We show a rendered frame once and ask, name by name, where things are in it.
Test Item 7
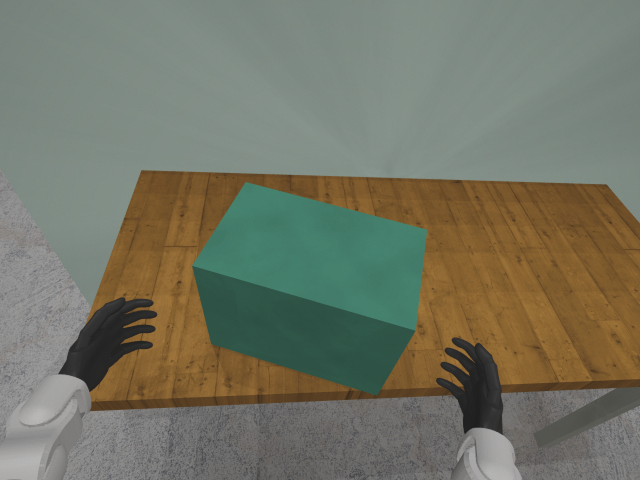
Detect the robot left hand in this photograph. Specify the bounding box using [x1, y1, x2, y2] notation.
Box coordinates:
[58, 297, 157, 392]

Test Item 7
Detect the carton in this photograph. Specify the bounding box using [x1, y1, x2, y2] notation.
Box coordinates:
[192, 182, 427, 395]

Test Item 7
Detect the right robot forearm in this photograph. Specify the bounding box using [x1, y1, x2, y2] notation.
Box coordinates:
[451, 428, 522, 480]

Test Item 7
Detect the left robot forearm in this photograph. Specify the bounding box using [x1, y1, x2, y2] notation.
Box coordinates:
[0, 374, 91, 480]

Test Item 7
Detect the table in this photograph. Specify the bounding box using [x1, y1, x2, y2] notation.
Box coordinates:
[85, 170, 640, 448]

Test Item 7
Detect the robot right hand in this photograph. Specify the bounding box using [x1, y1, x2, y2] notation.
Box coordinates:
[436, 338, 503, 435]

